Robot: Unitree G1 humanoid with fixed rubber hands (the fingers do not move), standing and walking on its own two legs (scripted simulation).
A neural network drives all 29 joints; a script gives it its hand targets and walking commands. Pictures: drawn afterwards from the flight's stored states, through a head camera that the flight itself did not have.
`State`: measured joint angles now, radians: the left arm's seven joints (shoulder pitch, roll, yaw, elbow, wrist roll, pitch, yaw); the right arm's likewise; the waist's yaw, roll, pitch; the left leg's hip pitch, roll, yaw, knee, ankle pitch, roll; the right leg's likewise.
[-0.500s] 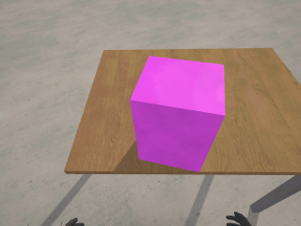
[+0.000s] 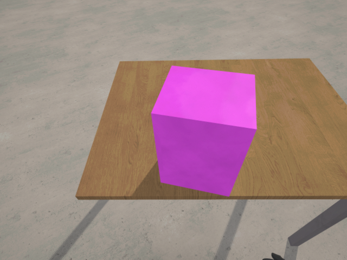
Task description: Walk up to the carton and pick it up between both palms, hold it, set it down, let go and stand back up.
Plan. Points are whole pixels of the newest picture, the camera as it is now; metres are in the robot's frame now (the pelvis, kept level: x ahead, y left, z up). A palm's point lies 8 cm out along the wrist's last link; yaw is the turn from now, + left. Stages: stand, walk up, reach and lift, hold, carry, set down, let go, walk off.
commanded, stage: stand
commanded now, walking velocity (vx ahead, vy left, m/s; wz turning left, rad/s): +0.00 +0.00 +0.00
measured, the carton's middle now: (202, 135) +0.41 -0.05 +0.05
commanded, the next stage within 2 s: none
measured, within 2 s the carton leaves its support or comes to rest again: neither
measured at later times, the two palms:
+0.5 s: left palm out of the picture +0.07 +0.26 -0.12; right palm out of the picture +0.08 -0.23 -0.12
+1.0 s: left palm out of the picture +0.06 +0.27 -0.12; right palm out of the picture +0.07 -0.23 -0.12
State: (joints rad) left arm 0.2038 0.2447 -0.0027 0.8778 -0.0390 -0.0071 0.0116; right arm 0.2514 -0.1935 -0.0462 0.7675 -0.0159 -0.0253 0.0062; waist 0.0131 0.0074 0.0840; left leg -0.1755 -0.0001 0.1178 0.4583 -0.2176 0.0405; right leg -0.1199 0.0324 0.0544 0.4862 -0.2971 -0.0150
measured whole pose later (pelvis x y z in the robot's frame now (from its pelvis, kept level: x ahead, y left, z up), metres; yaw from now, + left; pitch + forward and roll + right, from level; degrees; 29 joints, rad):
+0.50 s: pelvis +0.00 +0.01 +0.00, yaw +0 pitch -5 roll +0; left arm 0.20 0.25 0.00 0.93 -0.04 -0.01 0.01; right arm 0.25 -0.19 -0.05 0.83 -0.02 -0.03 0.01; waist 0.01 0.00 0.08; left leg -0.17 0.00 0.12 0.46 -0.21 0.04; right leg -0.11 0.03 0.05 0.47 -0.28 -0.02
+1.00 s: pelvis -0.01 +0.01 +0.00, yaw +0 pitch -6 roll +0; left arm 0.20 0.25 0.00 0.96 -0.04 -0.01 0.01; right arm 0.25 -0.19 -0.05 0.87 -0.02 -0.03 0.00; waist 0.00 0.01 0.08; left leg -0.16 0.00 0.12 0.46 -0.21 0.04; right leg -0.09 0.03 0.05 0.46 -0.27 -0.02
